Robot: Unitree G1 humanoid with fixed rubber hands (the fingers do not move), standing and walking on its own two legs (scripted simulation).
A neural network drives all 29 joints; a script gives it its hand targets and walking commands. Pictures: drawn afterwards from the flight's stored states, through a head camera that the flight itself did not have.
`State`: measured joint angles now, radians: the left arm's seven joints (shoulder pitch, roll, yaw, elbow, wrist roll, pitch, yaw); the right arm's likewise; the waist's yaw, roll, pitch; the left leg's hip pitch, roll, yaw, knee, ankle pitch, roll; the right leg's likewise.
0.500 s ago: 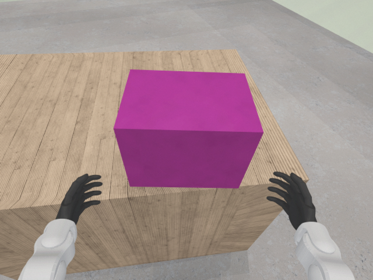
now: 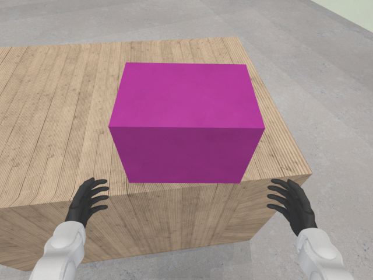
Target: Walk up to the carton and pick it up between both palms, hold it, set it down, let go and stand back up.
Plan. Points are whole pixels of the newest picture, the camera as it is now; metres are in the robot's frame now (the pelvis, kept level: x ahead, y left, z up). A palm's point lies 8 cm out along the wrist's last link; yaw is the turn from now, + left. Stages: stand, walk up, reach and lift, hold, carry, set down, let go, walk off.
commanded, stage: set down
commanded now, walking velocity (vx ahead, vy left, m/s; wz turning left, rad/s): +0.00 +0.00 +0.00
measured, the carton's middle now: (185, 125) +0.45 +0.02 +0.04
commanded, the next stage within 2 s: let go in 0.92 s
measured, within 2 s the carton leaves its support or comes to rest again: neither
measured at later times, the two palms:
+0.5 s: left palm (81, 214) +0.24 +0.24 +0.00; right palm (295, 223) +0.23 -0.21 -0.01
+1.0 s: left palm (82, 216) +0.23 +0.23 +0.00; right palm (291, 245) +0.20 -0.22 -0.07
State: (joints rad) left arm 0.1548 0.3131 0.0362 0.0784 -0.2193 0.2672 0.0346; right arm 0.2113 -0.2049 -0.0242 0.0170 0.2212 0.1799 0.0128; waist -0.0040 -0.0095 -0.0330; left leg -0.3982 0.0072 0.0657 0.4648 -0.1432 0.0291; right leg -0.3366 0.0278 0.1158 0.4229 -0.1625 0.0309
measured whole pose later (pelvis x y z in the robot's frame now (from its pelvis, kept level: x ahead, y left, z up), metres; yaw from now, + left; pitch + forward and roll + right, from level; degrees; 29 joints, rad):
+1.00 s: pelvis +0.02 +0.00 +0.00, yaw +0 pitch +4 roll -1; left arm 0.19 0.25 0.04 0.19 -0.22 0.13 0.02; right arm 0.22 -0.20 -0.02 0.40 0.05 -0.02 0.08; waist 0.00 0.08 0.00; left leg -0.36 0.01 0.07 0.46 -0.17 0.03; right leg -0.30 0.03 0.12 0.42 -0.19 0.03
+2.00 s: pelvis +0.04 -0.03 -0.01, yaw +1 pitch +0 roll +2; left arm 0.26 0.37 0.04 0.27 -0.08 -0.11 -0.04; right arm 0.21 -0.26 -0.02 0.65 -0.07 -0.02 0.05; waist 0.00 -0.02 0.00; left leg -0.31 -0.01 0.07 0.55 -0.25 0.03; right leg -0.30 0.02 0.12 0.64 -0.34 0.00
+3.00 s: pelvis +0.04 -0.03 -0.01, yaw +1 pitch +0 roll +2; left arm 0.28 0.37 0.04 0.27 -0.08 -0.15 -0.01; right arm 0.21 -0.26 -0.02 0.65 -0.05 -0.02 0.04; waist 0.00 -0.04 -0.01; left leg -0.31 -0.01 0.07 0.55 -0.25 0.03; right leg -0.30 0.02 0.12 0.64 -0.34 -0.01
